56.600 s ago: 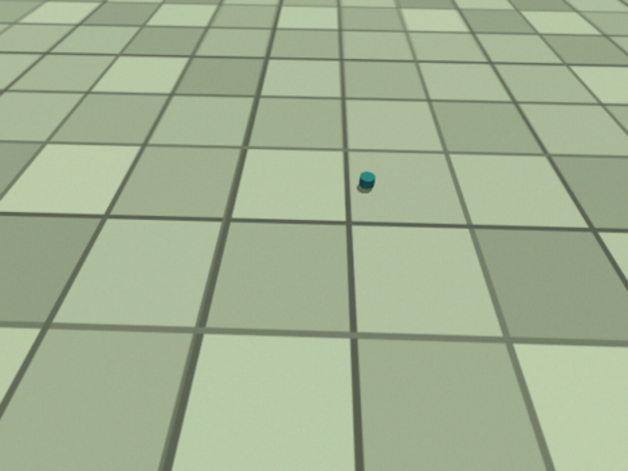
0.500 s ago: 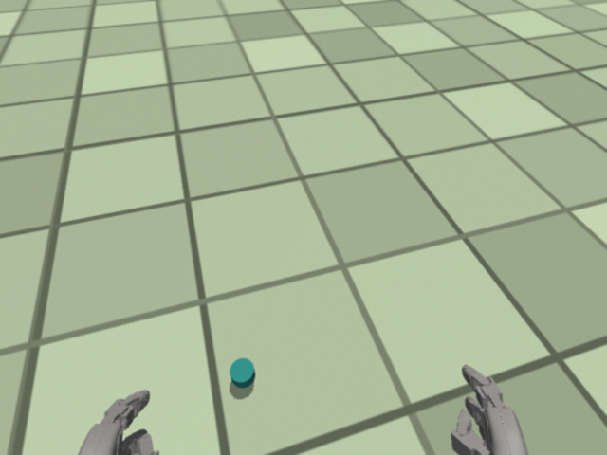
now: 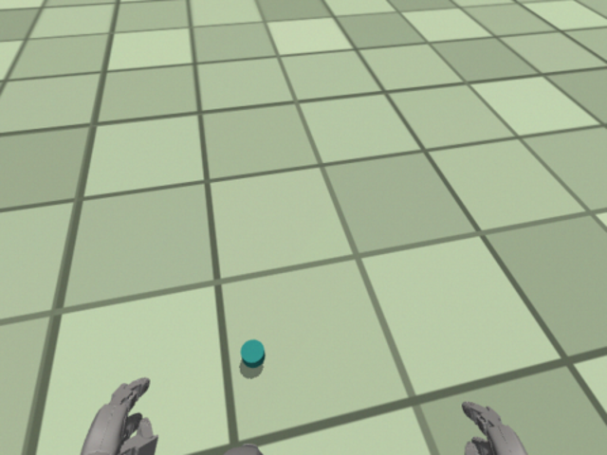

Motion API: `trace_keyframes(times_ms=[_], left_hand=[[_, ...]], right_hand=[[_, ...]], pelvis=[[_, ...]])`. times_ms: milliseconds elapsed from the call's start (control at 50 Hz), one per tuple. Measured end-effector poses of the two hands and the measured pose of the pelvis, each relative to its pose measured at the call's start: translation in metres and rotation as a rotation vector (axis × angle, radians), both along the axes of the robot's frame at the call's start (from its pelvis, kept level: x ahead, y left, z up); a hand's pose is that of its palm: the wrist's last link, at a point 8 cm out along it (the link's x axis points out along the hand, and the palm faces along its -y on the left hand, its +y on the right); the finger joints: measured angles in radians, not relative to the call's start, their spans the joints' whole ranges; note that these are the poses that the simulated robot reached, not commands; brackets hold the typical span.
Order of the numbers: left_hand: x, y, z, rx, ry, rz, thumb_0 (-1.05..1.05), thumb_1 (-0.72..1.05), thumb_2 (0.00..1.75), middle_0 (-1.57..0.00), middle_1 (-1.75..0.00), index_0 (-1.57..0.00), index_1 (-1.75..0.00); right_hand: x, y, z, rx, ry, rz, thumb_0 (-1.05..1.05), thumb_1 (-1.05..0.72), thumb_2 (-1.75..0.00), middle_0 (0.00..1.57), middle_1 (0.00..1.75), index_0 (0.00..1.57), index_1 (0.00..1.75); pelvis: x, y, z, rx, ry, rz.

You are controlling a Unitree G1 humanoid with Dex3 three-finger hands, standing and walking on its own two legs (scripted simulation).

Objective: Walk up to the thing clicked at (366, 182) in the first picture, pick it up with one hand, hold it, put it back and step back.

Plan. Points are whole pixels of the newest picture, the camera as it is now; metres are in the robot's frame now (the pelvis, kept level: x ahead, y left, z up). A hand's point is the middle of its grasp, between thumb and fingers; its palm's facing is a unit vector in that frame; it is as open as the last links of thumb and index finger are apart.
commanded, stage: stand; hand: left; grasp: from above
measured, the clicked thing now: (253, 353) +0.51 +0.15 -0.71
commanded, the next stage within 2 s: none
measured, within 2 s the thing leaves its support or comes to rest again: neither
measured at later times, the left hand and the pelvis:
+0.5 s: hand out of the picture +0.03 +0.25 -0.12, palm faces +0.05 -0.95 -0.32, open 7.4 cm; pelvis +0.00 +0.01 +0.04, yaw +0 degrees
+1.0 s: hand out of the picture +0.05 +0.24 -0.11, palm faces +0.04 -0.94 -0.34, open 7.4 cm; pelvis +0.00 +0.00 +0.05, yaw +1 degrees
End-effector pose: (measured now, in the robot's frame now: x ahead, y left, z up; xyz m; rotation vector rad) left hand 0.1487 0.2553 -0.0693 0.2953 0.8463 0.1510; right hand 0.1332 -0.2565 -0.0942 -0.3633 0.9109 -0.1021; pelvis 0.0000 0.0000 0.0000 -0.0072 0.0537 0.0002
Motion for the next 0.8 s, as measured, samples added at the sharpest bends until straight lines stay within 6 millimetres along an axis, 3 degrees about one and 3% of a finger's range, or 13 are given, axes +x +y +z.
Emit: trace_keyframes(times_ms=[180, 320, 420, 560, 800], left_hand=[[-0.054, 0.035, -0.017, 0.018, 0.203, 0.114, 0.01, 0.90, 0.90, -0.20, -0.30, -0.20, -0.30], [-0.098, 0.037, -0.018, -0.001, 0.344, 0.162, 0.01, 0.90, 0.90, -0.20, -0.30, -0.20, -0.30], [-0.119, 0.035, -0.017, -0.009, 0.404, 0.178, 0.01, 0.90, 0.90, -0.20, -0.30, -0.20, -0.30], [-0.128, 0.034, -0.014, -0.006, 0.426, 0.186, 0.01, 0.90, 0.90, -0.20, -0.30, -0.20, -0.30], [-0.120, 0.035, -0.009, 0.003, 0.412, 0.179, 0.01, 0.90, 0.90, -0.20, -0.30, -0.20, -0.30]], right_hand=[[-0.034, -0.012, 0.006, 0.001, 0.151, -0.089, 0.01, -0.90, -0.90, 0.20, 0.30, 0.20, 0.30], [-0.052, -0.003, 0.009, 0.021, 0.230, -0.127, 0.01, -0.90, -0.90, 0.20, 0.30, 0.20, 0.30], [-0.058, 0.001, 0.009, 0.041, 0.259, -0.144, 0.01, -0.90, -0.90, 0.20, 0.30, 0.20, 0.30], [-0.065, 0.000, 0.011, 0.050, 0.281, -0.156, 0.01, -0.90, -0.90, 0.20, 0.30, 0.20, 0.30], [-0.076, -0.014, 0.014, 0.036, 0.304, -0.175, 0.01, -0.90, -0.90, 0.20, 0.30, 0.20, 0.30]], pelvis=[[0.003, 0.009, 0.020, -0.001, -0.064, -0.002], [0.003, 0.013, 0.035, -0.002, -0.100, 0.001], [0.001, 0.013, 0.041, -0.001, -0.120, 0.004], [-0.002, 0.012, 0.046, 0.000, -0.139, 0.009], [-0.005, 0.006, 0.049, 0.001, -0.142, 0.010]])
